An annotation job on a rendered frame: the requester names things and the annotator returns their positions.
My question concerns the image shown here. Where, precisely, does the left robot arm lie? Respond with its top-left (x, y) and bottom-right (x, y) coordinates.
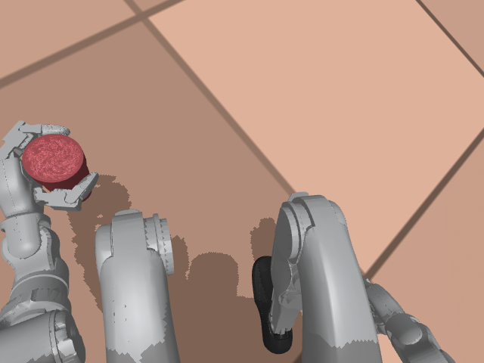
top-left (0, 212), bottom-right (85, 363)

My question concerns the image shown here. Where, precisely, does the right robot foot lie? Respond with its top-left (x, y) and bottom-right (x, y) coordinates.
top-left (252, 256), bottom-right (293, 354)

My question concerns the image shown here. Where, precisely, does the cup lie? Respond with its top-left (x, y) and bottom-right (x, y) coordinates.
top-left (22, 134), bottom-right (92, 202)

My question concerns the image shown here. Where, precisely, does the right robot hand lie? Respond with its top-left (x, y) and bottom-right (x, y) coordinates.
top-left (362, 275), bottom-right (406, 335)

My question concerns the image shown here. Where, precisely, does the left robot hand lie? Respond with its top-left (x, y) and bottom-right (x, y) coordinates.
top-left (0, 120), bottom-right (99, 218)

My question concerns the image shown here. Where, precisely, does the right robot arm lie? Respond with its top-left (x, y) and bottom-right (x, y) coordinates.
top-left (384, 313), bottom-right (456, 363)

